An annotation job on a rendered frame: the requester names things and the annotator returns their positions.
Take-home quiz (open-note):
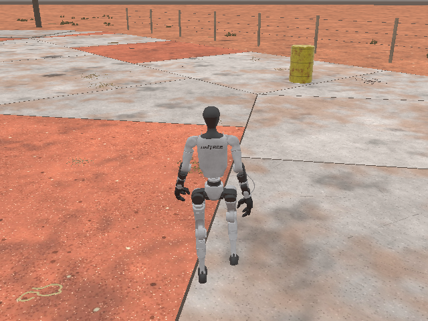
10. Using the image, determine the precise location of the robot right upper arm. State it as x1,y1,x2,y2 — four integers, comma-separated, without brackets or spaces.
226,134,243,173

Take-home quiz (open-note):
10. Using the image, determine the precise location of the right robot hand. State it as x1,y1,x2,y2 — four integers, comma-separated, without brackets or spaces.
237,197,253,217

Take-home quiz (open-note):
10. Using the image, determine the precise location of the left robot forearm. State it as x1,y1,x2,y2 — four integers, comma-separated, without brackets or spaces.
175,162,188,189

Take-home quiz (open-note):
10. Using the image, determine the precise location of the left robot hand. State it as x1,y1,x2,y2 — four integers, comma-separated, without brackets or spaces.
175,187,190,201

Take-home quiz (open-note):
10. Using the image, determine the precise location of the right robot shin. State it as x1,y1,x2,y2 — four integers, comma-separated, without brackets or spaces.
228,211,237,257

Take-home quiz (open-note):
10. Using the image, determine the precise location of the right robot foot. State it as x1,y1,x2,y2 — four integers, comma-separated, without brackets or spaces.
229,254,239,265

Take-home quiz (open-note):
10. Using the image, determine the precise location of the right robot forearm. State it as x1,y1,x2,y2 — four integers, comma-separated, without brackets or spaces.
237,163,251,199

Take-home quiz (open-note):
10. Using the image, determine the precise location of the robot left upper arm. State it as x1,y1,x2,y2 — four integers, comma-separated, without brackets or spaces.
181,136,198,172

